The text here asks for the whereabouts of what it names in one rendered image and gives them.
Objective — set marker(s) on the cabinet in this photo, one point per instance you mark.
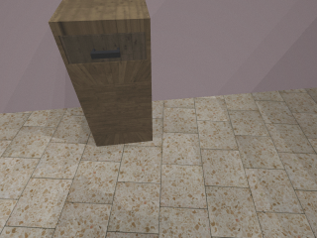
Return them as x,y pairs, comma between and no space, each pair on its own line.
115,96

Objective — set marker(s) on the drawer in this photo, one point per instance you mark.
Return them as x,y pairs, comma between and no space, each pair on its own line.
78,48

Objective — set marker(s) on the handle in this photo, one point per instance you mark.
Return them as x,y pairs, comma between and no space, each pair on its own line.
110,54

